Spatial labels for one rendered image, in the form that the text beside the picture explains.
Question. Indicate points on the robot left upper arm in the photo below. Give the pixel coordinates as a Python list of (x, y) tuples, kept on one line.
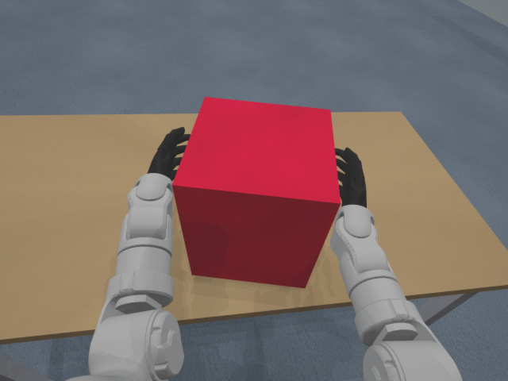
[(143, 346)]

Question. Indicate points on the robot right upper arm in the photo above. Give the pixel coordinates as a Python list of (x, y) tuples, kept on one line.
[(408, 361)]

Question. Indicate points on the carton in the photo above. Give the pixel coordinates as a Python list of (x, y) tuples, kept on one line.
[(257, 191)]

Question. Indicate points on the right robot forearm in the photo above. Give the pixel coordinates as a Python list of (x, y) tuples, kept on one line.
[(382, 311)]

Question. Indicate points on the left robot forearm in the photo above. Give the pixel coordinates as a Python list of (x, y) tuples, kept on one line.
[(142, 279)]

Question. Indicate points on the table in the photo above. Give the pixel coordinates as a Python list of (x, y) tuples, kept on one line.
[(64, 182)]

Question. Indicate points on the right robot hand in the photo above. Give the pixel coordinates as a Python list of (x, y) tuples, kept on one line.
[(353, 191)]

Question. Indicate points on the left robot hand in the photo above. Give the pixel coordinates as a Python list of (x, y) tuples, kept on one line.
[(164, 160)]

